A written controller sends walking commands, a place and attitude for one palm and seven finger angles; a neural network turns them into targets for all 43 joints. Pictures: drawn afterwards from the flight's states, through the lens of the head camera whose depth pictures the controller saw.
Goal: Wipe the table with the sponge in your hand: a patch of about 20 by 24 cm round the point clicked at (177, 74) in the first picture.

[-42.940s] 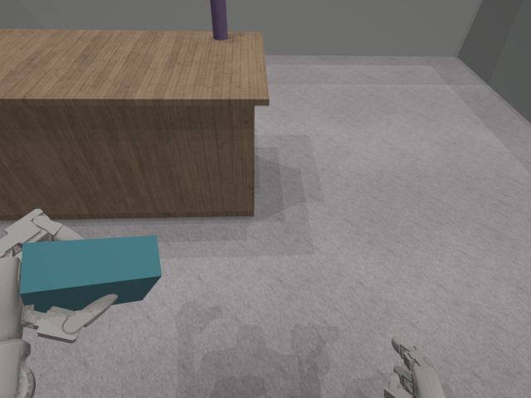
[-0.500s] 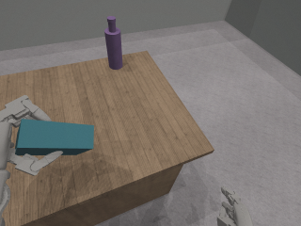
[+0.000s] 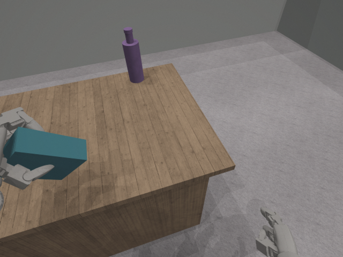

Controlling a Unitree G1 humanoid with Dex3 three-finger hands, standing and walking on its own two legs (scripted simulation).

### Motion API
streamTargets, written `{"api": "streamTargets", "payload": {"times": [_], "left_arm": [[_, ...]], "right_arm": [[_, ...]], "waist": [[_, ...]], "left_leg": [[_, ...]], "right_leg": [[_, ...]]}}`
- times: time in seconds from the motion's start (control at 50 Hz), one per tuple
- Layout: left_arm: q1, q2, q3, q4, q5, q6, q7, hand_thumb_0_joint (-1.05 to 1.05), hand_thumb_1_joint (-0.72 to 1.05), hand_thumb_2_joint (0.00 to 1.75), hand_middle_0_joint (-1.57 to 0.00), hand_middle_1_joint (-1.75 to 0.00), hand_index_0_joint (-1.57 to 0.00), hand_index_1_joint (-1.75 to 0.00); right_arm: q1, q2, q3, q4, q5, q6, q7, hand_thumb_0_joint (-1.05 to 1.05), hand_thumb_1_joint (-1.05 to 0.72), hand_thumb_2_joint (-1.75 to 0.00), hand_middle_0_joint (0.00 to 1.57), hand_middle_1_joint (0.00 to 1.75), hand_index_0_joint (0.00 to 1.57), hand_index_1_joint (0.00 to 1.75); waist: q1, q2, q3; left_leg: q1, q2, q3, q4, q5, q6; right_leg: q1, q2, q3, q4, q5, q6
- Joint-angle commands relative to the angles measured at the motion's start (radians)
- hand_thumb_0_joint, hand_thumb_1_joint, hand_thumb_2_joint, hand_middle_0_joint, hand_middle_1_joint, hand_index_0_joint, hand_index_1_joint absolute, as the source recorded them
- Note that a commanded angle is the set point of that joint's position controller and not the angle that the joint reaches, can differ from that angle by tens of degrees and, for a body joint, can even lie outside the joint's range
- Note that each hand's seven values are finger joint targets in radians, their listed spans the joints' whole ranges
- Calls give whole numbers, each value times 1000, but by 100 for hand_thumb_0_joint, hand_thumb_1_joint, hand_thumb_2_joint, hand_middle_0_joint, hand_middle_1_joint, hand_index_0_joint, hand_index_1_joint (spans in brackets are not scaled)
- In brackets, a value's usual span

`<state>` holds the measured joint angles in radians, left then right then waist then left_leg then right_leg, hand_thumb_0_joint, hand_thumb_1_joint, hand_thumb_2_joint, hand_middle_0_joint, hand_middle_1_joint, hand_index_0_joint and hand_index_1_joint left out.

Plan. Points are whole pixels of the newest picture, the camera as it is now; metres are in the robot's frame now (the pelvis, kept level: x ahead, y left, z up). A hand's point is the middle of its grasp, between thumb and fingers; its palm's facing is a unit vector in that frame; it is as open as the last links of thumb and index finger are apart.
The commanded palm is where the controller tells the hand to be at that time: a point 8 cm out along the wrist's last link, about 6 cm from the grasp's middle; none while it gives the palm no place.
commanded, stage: turn the palm down, sponge in hand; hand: left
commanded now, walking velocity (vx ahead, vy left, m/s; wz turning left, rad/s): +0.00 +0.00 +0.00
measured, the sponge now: (54, 158) +0.26 +0.29 +0.12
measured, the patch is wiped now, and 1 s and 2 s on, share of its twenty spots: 0.00 0.00 0.00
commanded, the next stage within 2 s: move the sponge above the wiping area in 1.66 s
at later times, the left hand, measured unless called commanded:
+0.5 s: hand (45, 153) +0.25 +0.29 +0.14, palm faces +0.16 -0.37 -0.92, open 9.4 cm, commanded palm +0.22 +0.29 +0.20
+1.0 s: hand (45, 162) +0.24 +0.30 +0.13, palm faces +0.02 -0.21 -0.98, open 9.4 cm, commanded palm +0.21 +0.31 +0.20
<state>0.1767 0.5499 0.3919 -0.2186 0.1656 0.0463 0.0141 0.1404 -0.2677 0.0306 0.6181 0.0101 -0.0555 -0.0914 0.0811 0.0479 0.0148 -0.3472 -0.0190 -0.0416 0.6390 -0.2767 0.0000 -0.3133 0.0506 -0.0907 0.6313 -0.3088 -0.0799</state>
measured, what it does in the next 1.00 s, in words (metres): stands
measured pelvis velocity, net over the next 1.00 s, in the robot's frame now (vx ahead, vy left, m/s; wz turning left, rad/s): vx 0.01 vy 0.03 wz -0.04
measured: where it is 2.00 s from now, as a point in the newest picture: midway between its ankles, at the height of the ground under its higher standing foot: outside the picture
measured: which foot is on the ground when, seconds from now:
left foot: down 0.00-1.00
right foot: down 0.00-1.00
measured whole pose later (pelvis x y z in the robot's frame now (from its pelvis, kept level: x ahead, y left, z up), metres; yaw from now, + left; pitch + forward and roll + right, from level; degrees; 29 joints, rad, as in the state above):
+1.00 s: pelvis +0.01 +0.03 +0.01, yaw -2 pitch -2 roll +0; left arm 0.20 0.56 0.00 -0.33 0.72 0.39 -0.08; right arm 0.04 -0.25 0.08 0.59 0.05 0.02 -0.11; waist 0.11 0.11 0.00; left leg -0.24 -0.05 0.01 0.52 -0.24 0.04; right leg -0.23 0.02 -0.03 0.54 -0.27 -0.04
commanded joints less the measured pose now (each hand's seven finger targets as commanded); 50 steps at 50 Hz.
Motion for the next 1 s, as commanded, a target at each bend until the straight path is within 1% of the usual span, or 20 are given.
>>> {"api": "streamTargets", "payload": {"times": [0.0,0.04,0.08,0.12,0.14,0.16,0.24,0.26,0.34,0.38,0.48,0.54,0.56,0.64,0.66,0.78,0.86,0.94,0.96,0.98], "left_arm": [[-239,300,17,-137,32,23,-68,0,10,130,-120,-160,-120,-160],[-256,346,59,-174,50,-7,-78,0,10,130,-120,-160,-120,-160],[-202,364,118,-207,62,-65,-65,0,10,130,-120,-160,-120,-160],[-131,388,175,-284,65,-112,-38,0,10,130,-120,-160,-120,-160],[-81,436,237,-308,67,-121,-13,0,10,130,-120,-160,-120,-160],[-43,379,209,-334,66,-123,4,0,10,130,-120,-160,-120,-160],[108,380,239,-265,77,-19,51,0,10,130,-120,-160,-120,-160],[94,325,170,-279,80,18,48,0,10,130,-120,-160,-120,-160],[88,353,131,-225,121,154,30,0,10,130,-120,-160,-120,-160],[63,357,97,-255,154,169,6,0,10,130,-120,-160,-120,-160],[13,320,25,-458,247,73,16,0,10,130,-120,-160,-120,-160],[44,374,79,-488,308,46,76,0,10,130,-120,-160,-120,-160],[38,335,50,-474,330,53,94,0,10,130,-120,-160,-120,-160],[-37,357,69,-328,391,180,145,0,10,130,-120,-160,-120,-160],[-78,292,-11,-313,392,220,139,0,10,130,-120,-160,-120,-160],[-164,268,-177,-236,466,400,20,0,10,130,-120,-160,-120,-160],[-196,193,-295,-297,523,376,-66,0,10,130,-120,-160,-120,-160],[-251,335,-158,-401,630,286,-37,0,10,130,-120,-160,-120,-160],[-265,306,-175,-404,654,270,-22,0,10,130,-120,-160,-120,-160],[-251,341,-129,-391,669,256,4,0,10,130,-120,-160,-120,-160]], "right_arm": [[-139,-116,-46,-176,15,-35,-39,0,-90,-90,20,30,20,30],[-165,-103,-42,-186,21,-36,-42,0,-90,-90,20,30,20,30],[-135,-95,-55,-181,4,-35,-37,0,-90,-90,20,30,20,30],[-118,-87,-64,-187,-1,-35,-31,0,-90,-90,20,30,20,30],[-120,-84,-63,-191,2,-39,-23,0,-90,-90,20,30,20,30],[-111,-73,-62,-198,0,-37,-14,0,-90,-90,20,30,20,30],[-66,-104,-77,-195,16,-10,-3,0,-90,-90,20,30,20,30],[-61,-107,-75,-205,19,4,-3,0,-90,-90,20,30,20,30],[-78,-133,-74,-220,38,28,-28,0,-90,-90,20,30,20,30],[-66,-135,-71,-238,40,28,-38,0,-90,-90,20,30,20,30],[-101,-101,-66,-252,35,-7,-46,0,-90,-90,20,30,20,30],[-120,-96,-66,-229,24,-21,-44,0,-90,-90,20,30,20,30],[-116,-87,-63,-226,21,-20,-41,0,-90,-90,20,30,20,30],[-171,-95,-49,-193,38,9,-31,0,-90,-90,20,30,20,30],[-181,-91,-43,-200,42,19,-28,0,-90,-90,20,30,20,30],[-274,-101,-5,-220,61,43,-29,0,-90,-90,20,30,20,30],[-306,-83,5,-229,58,30,-32,0,-90,-90,20,30,20,30],[-316,-77,7,-201,30,13,-22,0,-90,-90,20,30,20,30],[-313,-66,13,-199,23,10,-19,0,-90,-90,20,30,20,30],[-299,-65,6,-183,20,9,-15,0,-90,-90,20,30,20,30]], "waist": [[-45,-20,-98],[-28,-58,-117],[-7,-99,-181],[12,-87,-248],[36,-33,-264],[34,-24,-290],[35,23,-211],[23,2,-204],[7,-76,-132],[-7,-127,-169],[-9,-34,-307],[15,38,-312],[8,28,-310],[29,99,-169],[19,109,-163],[18,-16,-126],[0,-4,-127],[42,60,-214],[46,75,-240],[56,83,-245]], "left_leg": [[-2,-7,44,-43,-54,32],[-8,-7,38,-13,-16,30],[-25,-1,21,14,34,23],[-14,0,17,33,95,22],[-12,-5,17,41,122,17],[-22,-1,17,46,148,15],[-41,3,32,38,171,12],[-49,11,35,25,174,13],[-52,9,43,19,160,25],[-46,7,42,22,158,35],[72,-6,46,27,236,54],[104,-5,32,20,243,49],[98,0,33,9,243,49],[51,8,10,-70,160,25],[47,14,16,-91,142,21],[79,11,-12,-172,70,35],[139,11,-23,-198,62,51],[189,15,-57,-228,103,49],[198,16,-58,-229,129,48],[198,20,-70,-235,143,42]], "right_leg": [[0,-110,237,-246,-226,75],[25,-117,278,-241,-216,74],[75,-136,290,-203,-71,90],[110,-141,294,-162,81,95],[131,-140,312,-141,151,85],[156,-152,298,-108,253,90],[105,-138,285,-78,393,85],[106,-140,254,-71,414,90],[68,-125,246,-90,385,103],[81,-128,235,-86,410,120],[73,-95,200,-77,389,97],[48,-79,204,-82,330,70],[51,-82,173,-82,315,71],[3,-58,158,-120,133,43],[17,-63,132,-128,112,46],[50,-57,128,-181,17,50],[62,-50,123,-204,15,46],[123,-30,157,-191,60,23],[139,-34,134,-182,84,22],[149,-32,147,-184,89,17]]}}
